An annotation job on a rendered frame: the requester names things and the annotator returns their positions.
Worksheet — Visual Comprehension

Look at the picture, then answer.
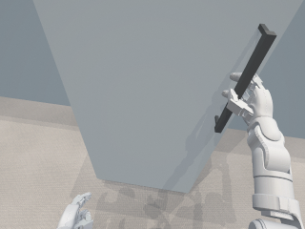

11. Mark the robot right upper arm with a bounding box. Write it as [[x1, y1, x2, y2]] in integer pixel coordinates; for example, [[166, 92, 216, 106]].
[[248, 219, 298, 229]]

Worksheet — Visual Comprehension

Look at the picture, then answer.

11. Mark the left robot hand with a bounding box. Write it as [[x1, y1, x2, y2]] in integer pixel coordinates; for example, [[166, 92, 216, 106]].
[[56, 192, 93, 229]]

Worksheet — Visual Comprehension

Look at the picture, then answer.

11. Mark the fridge door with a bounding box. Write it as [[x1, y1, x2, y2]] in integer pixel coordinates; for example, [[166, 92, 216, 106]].
[[32, 0, 303, 194]]

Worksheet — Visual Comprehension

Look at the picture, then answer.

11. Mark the robot right forearm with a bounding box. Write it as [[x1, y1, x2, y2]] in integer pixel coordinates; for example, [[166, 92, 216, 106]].
[[247, 116, 304, 229]]

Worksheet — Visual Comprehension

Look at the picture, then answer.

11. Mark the handle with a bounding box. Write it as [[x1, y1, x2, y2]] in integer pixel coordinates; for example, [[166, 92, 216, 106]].
[[214, 23, 277, 134]]

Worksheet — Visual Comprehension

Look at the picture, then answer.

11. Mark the right robot hand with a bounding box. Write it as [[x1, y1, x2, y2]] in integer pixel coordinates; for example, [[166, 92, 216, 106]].
[[222, 73, 274, 126]]

